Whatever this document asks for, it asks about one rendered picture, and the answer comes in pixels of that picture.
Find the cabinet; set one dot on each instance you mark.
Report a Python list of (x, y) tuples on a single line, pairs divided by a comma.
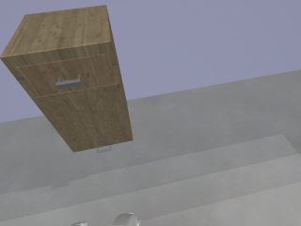
[(85, 118)]

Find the handle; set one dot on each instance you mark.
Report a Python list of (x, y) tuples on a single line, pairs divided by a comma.
[(69, 83)]

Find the drawer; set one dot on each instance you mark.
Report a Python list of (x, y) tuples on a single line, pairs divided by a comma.
[(96, 71)]

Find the left robot thigh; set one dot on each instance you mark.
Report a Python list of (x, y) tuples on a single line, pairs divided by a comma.
[(126, 219)]

